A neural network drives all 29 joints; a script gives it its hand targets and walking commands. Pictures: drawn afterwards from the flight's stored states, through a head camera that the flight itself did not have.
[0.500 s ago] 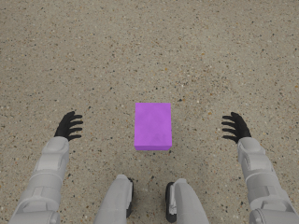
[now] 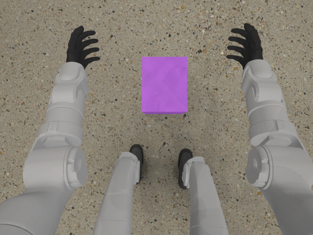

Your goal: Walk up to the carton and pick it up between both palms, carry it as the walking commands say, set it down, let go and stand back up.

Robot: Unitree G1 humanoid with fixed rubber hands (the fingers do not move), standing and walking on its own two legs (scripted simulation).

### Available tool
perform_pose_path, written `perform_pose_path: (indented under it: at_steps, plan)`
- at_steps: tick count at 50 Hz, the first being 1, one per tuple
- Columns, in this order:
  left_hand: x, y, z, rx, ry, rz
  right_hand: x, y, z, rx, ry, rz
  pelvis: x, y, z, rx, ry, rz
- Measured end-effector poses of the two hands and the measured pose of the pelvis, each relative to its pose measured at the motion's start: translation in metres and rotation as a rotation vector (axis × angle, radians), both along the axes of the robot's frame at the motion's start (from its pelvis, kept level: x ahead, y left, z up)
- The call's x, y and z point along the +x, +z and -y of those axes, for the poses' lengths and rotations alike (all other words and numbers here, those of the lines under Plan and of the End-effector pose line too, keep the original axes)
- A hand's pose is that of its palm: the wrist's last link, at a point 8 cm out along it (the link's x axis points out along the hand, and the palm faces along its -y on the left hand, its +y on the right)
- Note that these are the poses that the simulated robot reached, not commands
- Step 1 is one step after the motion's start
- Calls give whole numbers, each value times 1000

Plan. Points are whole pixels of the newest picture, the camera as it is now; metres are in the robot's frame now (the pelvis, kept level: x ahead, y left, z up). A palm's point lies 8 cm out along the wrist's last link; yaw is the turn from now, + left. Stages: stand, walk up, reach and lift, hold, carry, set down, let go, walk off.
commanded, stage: reach and lift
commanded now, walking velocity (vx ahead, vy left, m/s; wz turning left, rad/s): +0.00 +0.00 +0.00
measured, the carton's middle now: (163, 88) +0.51 +0.01 -0.57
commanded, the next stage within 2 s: none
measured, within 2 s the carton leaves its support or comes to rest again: neither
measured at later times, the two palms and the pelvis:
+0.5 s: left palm (94, 60) +0.50 +0.21 -0.17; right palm (231, 58) +0.52 -0.16 -0.17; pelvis +0.00 +0.00 -0.05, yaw +0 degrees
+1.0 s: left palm (111, 76) +0.50 +0.20 -0.34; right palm (213, 74) +0.52 -0.16 -0.33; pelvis -0.03 +0.00 -0.20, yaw +0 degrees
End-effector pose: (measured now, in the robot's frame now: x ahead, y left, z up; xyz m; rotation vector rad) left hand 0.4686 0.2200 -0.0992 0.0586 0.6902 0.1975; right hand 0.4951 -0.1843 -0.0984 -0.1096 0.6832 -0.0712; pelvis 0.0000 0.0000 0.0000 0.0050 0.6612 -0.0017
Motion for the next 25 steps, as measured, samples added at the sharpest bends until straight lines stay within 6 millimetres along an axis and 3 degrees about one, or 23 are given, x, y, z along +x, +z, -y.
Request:
perform_pose_path:
  at_steps: [9,18,25]
  plan:
    - [35,-15,12,-16,0,63,36,-16,-19,24,3,60,7,-9,0,-1,6,-110]
    - [33,-36,13,-18,6,63,32,-37,-17,17,1,55,9,-15,-1,-6,6,-175]
    - [29,-72,13,-15,5,38,29,-73,-19,21,-2,24,1,-47,-3,-5,5,-198]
